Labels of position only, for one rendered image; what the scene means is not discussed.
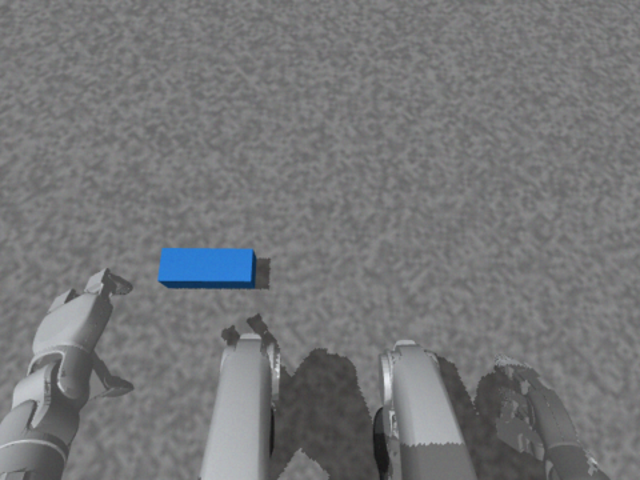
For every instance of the right robot arm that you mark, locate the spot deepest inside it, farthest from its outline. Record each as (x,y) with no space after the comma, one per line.
(568,462)

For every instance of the left robot hand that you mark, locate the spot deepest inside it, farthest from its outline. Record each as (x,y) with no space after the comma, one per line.
(79,321)

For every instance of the left robot arm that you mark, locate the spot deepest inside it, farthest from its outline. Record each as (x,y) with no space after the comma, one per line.
(36,435)

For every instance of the right robot hand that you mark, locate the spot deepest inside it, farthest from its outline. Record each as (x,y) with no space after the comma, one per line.
(542,422)

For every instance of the carton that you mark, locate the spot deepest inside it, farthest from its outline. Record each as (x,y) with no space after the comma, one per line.
(207,268)

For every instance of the right robot foot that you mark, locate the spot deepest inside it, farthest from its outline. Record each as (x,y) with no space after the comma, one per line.
(380,451)

